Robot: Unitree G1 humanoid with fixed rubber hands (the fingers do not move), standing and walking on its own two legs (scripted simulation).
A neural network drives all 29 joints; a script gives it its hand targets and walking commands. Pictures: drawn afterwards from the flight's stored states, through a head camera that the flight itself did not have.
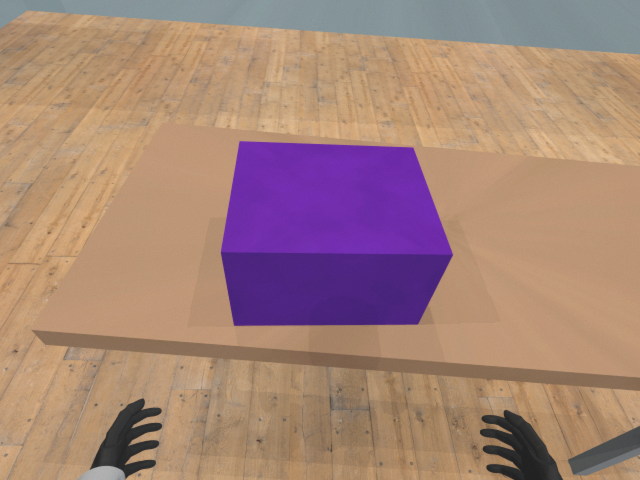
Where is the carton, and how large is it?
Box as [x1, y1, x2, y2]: [221, 141, 452, 325]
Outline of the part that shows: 239,141 221,248 222,261 234,325 417,324 452,253 413,148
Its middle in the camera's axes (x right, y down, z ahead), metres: +0.01 -0.01 +0.63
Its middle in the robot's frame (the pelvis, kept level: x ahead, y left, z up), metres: +0.48 -0.01 +0.02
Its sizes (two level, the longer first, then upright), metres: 0.297 0.244 0.177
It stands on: a table, 0.71 m high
